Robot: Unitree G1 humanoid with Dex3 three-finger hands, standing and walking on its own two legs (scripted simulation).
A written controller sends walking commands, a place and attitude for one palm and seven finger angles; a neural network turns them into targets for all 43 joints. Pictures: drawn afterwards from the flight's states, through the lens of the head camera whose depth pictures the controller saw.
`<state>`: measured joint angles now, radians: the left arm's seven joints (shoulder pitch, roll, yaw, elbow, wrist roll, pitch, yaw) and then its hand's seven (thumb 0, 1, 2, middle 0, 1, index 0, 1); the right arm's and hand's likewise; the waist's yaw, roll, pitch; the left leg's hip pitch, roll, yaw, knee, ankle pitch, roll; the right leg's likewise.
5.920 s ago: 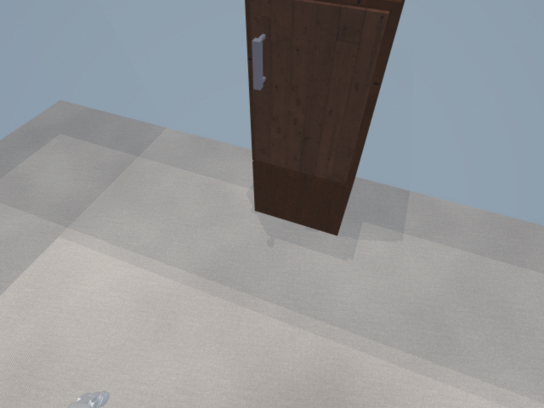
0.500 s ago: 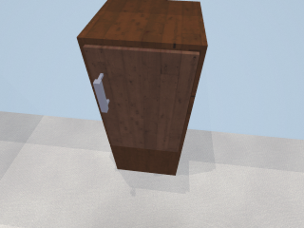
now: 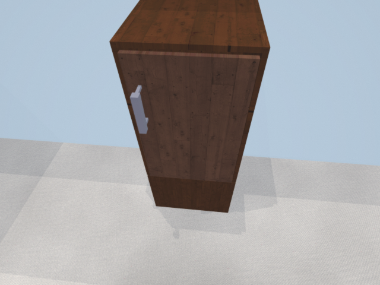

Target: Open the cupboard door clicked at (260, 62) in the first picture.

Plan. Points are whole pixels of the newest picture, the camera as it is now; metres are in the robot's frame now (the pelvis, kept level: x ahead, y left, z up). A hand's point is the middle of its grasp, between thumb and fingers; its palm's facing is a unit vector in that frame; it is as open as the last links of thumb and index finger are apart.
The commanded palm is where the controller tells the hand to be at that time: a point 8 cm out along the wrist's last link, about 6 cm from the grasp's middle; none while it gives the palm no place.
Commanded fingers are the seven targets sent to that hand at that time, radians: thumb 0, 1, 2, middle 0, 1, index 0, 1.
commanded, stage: look again from close up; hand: left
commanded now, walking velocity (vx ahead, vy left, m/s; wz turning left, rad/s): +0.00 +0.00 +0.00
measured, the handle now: (141, 110) +0.59 +0.19 +0.01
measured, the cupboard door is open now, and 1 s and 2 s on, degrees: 0 0 0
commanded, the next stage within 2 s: raise the hand with hooked fingers in 0.02 s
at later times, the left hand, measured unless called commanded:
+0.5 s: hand (114, 265) +0.17 +0.17 -0.04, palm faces -0.07 -1.00 -0.01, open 8.3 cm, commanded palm +0.13 +0.24 -0.05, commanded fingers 0.00 0.43 0.70 -0.23 -0.60 -0.23 -0.60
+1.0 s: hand (88, 247) +0.20 +0.23 -0.02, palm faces -0.02 -1.00 -0.06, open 11.4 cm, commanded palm +0.17 +0.28 -0.02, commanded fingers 0.00 -0.15 0.45 -0.28 -0.98 -0.28 -0.98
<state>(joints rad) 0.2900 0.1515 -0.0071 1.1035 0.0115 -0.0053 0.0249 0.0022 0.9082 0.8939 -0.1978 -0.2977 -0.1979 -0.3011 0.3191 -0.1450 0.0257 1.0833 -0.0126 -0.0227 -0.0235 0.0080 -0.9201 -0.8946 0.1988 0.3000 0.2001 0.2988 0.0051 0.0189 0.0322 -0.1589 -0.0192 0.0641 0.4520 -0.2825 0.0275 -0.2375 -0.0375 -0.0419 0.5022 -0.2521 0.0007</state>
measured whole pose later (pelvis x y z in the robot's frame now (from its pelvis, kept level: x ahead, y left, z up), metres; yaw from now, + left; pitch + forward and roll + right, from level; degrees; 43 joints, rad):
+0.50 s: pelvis -0.02 -0.02 -0.07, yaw +1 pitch +12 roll +1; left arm 0.39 0.22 0.21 0.20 -0.30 -0.55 -0.47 0.00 0.66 0.79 -0.22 -0.46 -0.22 -0.46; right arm 0.14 -0.30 -0.10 0.49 0.03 -0.28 -0.01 0.01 -0.91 -0.90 0.20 0.30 0.20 0.30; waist 0.00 -0.06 -0.14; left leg -0.73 0.02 0.04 1.04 -0.52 0.00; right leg -0.79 -0.03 -0.06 1.06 -0.47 -0.04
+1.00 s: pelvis -0.04 -0.01 -0.07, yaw +1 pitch +13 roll -2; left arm 0.28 0.33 0.33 0.13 -0.37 -0.34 -0.45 0.00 0.07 0.54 -0.26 -0.83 -0.26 -0.83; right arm 0.32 -0.24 0.03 0.56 0.04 -0.23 -0.05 0.02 -0.90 -0.89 0.21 0.30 0.21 0.30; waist -0.03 0.03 -0.10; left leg -0.80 0.03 0.00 1.08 -0.51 0.01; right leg -0.82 -0.02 -0.10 1.02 -0.43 -0.02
